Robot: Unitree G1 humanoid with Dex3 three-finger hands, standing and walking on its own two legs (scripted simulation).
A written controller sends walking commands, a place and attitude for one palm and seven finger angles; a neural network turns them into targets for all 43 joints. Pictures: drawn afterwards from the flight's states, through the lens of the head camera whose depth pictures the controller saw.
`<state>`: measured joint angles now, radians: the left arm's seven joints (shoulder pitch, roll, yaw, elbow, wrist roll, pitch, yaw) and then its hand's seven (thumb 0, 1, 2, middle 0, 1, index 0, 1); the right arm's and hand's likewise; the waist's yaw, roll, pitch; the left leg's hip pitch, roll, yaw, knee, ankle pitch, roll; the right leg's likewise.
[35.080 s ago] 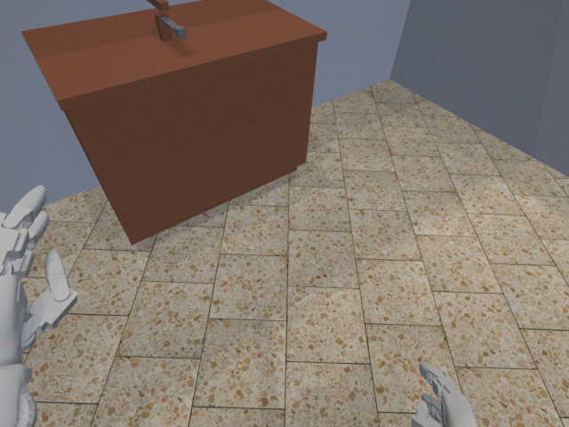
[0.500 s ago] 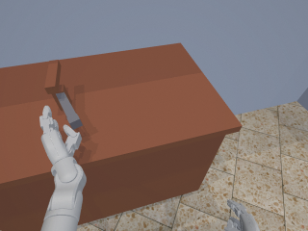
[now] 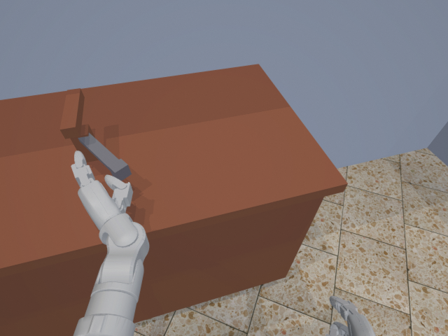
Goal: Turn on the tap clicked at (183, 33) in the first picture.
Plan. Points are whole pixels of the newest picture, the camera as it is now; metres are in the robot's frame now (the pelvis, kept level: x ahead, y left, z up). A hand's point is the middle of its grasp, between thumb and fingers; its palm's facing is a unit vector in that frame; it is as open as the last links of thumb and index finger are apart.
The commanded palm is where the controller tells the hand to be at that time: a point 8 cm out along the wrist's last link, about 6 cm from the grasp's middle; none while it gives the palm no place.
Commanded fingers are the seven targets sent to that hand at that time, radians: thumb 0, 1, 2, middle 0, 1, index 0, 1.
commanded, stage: push the lever round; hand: left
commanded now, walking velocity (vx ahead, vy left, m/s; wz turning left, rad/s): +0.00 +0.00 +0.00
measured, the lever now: (120, 170) +0.39 +0.23 +0.08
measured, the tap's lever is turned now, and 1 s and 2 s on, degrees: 31 58 73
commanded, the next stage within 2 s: lift the hand up off the lever in 1.32 s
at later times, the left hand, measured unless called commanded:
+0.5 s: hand (145, 176) +0.38 +0.18 +0.08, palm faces +0.76 -0.65 -0.07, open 7.7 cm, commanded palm +0.33 +0.18 +0.08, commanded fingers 0.00 0.90 0.90 -0.15 -0.15 -0.15 -0.15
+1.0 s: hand (160, 161) +0.42 +0.15 +0.08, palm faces +0.80 -0.58 -0.13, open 7.7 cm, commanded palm +0.37 +0.17 +0.08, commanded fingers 0.00 0.90 0.90 -0.15 -0.15 -0.15 -0.15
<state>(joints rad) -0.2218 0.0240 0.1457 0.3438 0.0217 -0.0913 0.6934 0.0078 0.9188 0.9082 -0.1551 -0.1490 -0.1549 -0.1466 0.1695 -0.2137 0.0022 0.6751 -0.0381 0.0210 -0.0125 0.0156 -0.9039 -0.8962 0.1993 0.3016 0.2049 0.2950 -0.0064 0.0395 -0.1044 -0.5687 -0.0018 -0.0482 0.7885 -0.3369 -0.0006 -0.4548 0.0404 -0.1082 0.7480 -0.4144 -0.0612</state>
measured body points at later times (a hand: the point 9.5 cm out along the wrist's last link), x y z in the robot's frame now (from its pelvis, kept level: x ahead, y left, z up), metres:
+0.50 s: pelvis +0.00 +0.00 -0.01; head +0.02 -0.01 +0.44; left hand +0.34 +0.21 +0.09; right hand +0.15 -0.23 -0.12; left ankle +0.04 +0.12 -0.71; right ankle -0.02 -0.08 -0.71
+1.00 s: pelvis -0.01 -0.02 -0.01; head +0.03 -0.03 +0.44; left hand +0.38 +0.18 +0.09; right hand +0.12 -0.25 -0.14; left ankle +0.04 +0.12 -0.71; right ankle -0.02 -0.08 -0.71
